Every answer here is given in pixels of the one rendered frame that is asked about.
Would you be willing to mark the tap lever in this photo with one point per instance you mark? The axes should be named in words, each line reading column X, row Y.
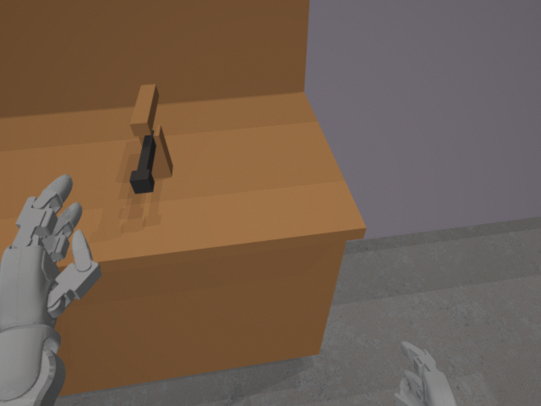
column 142, row 180

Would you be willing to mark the counter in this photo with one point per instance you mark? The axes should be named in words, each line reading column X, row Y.
column 233, row 259

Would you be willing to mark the robot left forearm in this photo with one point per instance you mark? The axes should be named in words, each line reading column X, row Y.
column 31, row 373

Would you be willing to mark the left robot hand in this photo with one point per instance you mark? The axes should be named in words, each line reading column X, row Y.
column 28, row 269

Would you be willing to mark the right robot hand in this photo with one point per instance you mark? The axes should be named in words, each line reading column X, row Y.
column 434, row 389

